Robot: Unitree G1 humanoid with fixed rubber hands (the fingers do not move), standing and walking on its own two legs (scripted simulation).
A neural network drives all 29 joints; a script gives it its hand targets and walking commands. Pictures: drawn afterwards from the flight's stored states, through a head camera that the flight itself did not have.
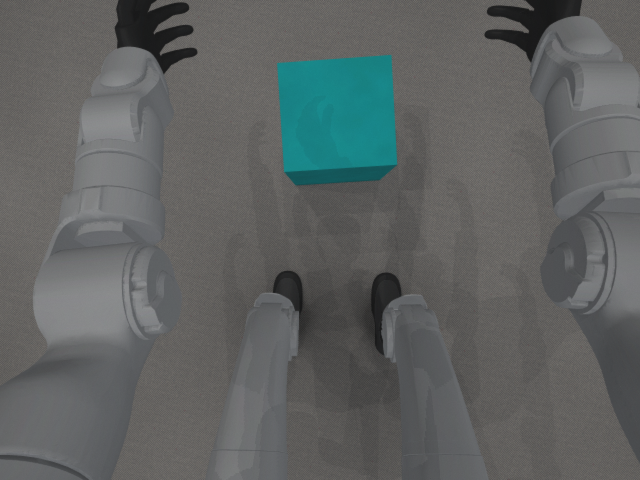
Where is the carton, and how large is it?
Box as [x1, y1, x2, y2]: [277, 55, 396, 184]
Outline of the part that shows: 390,55 277,63 284,171 295,184 379,179 396,164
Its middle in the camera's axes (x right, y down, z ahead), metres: +0.03 -0.23 +0.84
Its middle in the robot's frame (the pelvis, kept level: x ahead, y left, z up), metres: +0.56 +0.01 -0.53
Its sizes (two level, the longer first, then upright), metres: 0.210 0.200 0.250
